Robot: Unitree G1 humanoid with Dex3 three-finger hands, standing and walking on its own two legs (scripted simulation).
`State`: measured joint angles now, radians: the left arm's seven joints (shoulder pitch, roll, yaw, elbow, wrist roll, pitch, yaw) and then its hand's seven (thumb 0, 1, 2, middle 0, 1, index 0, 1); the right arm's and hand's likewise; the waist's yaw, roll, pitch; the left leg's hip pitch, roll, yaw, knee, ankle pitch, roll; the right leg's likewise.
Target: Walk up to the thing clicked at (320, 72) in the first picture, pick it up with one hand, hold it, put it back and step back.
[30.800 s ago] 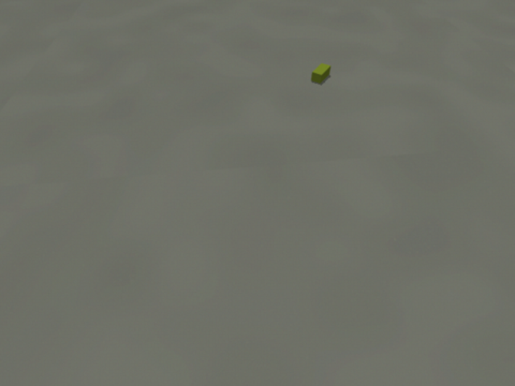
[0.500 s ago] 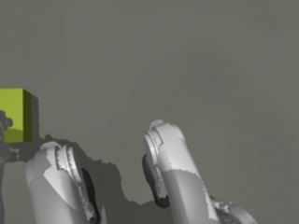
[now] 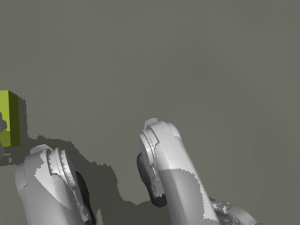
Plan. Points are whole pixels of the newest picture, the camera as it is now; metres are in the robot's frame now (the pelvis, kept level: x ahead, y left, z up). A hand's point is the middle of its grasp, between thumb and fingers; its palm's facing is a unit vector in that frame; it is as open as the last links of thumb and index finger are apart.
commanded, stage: rise first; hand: left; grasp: from above
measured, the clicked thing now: out of the picture +0.42 +0.35 -0.30
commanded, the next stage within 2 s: none
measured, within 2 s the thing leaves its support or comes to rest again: neither
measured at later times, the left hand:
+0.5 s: hand out of the picture +0.40 +0.36 -0.17, palm faces +0.11 -0.45 -0.88, open 13.5 cm
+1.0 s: hand out of the picture +0.39 +0.36 -0.18, palm faces +0.08 -0.47 -0.88, open 13.1 cm
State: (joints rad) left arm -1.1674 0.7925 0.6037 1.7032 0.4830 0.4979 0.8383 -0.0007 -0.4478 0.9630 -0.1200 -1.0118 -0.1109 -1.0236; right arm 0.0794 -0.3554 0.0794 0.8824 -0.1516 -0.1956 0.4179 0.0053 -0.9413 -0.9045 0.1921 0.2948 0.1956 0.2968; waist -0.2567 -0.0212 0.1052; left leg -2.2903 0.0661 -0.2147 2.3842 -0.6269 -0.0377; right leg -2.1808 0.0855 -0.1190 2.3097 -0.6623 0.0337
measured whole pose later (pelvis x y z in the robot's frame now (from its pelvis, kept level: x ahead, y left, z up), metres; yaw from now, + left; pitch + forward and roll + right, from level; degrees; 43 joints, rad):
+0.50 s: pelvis +0.00 +0.00 +0.00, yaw +0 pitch +30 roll -9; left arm -1.16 0.80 0.56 1.63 0.45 0.53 0.80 0.00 -0.42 0.94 -0.19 -0.91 -0.16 -0.94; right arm 0.08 -0.35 0.10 0.88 -0.13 -0.18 0.44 0.00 -0.95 -0.91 0.19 0.29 0.19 0.30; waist -0.25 -0.02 0.10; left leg -2.28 0.07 -0.21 2.38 -0.65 -0.03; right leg -2.17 0.09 -0.12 2.30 -0.68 0.04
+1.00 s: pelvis +0.00 +0.00 +0.00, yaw +0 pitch +29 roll -9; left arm -1.15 0.81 0.55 1.67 0.48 0.51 0.78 0.00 -0.35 0.88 -0.28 -0.80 -0.24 -0.84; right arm 0.10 -0.36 0.11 0.89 -0.14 -0.20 0.43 0.01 -0.95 -0.91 0.19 0.29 0.19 0.30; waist -0.25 -0.03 0.09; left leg -2.28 0.07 -0.22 2.39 -0.64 -0.04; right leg -2.17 0.09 -0.12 2.31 -0.67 0.03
